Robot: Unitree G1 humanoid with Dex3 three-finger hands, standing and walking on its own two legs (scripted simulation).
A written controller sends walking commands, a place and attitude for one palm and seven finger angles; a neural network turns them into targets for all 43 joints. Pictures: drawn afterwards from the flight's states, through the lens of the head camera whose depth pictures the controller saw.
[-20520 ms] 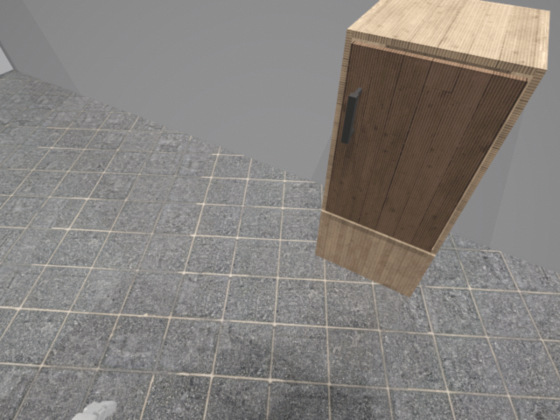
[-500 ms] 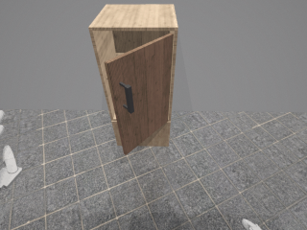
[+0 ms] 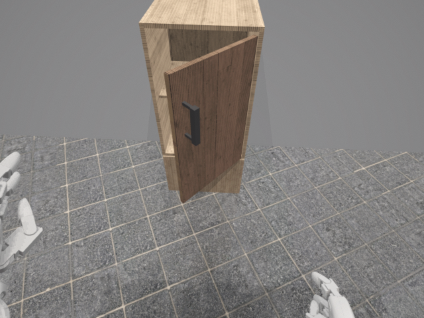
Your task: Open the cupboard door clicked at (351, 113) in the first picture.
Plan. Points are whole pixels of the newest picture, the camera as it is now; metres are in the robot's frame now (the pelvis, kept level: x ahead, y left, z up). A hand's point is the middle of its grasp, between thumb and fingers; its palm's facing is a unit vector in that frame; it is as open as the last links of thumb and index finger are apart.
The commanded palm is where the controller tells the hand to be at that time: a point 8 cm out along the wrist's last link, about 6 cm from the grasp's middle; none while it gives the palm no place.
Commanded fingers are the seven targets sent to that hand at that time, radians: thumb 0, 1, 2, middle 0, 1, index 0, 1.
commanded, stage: stop stepping back and stand still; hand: left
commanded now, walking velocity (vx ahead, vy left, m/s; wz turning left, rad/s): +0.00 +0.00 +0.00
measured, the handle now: (191, 123) +0.66 +0.11 -0.02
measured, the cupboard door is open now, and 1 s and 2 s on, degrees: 48 48 48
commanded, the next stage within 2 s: let the arm hang, fingers relaxed in 0.26 s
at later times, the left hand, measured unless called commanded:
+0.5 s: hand (73, 294) +0.17 +0.27 -0.04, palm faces +0.13 -0.88 -0.46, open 7.4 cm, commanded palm none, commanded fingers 0.00 0.90 0.90 -0.20 -0.30 -0.20 -0.30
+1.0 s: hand out of the picture -0.02 +0.22 -0.16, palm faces +0.05 -0.95 -0.31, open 7.3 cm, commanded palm none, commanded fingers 0.00 0.90 0.90 -0.20 -0.30 -0.20 -0.30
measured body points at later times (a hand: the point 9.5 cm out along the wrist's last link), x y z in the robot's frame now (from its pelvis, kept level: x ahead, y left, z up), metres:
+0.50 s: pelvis -0.02 +0.02 -0.01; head +0.00 -0.02 +0.44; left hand +0.16 +0.32 -0.01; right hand +0.15 -0.24 -0.13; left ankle +0.01 +0.11 -0.74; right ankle +0.03 -0.10 -0.74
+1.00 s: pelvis -0.02 -0.01 +0.00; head +0.00 -0.03 +0.45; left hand -0.03 +0.27 -0.14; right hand -0.02 -0.26 -0.16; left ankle +0.01 +0.10 -0.74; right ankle +0.03 -0.10 -0.74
